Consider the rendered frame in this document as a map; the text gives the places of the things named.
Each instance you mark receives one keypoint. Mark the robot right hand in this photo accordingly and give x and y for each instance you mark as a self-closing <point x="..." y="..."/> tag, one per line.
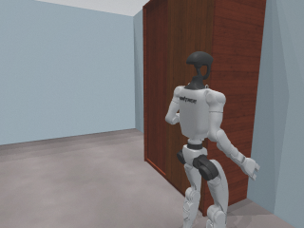
<point x="249" y="167"/>

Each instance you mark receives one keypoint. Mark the right robot forearm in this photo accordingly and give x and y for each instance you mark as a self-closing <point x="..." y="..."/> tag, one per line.
<point x="228" y="149"/>

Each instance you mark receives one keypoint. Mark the robot left upper arm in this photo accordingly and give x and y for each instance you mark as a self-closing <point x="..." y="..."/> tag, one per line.
<point x="171" y="117"/>

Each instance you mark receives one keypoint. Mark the left robot forearm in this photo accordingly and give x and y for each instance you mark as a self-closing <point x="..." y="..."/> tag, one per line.
<point x="178" y="115"/>

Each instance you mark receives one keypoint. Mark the robot right shin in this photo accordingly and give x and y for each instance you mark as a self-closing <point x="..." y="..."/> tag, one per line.
<point x="219" y="220"/>

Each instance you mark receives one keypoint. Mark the robot left thigh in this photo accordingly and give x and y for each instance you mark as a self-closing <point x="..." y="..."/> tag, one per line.
<point x="194" y="177"/>

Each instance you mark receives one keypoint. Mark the wardrobe door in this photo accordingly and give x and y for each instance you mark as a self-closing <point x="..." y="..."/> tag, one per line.
<point x="189" y="29"/>
<point x="156" y="81"/>

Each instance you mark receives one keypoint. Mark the robot right upper arm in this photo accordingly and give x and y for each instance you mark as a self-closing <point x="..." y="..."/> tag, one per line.
<point x="216" y="101"/>

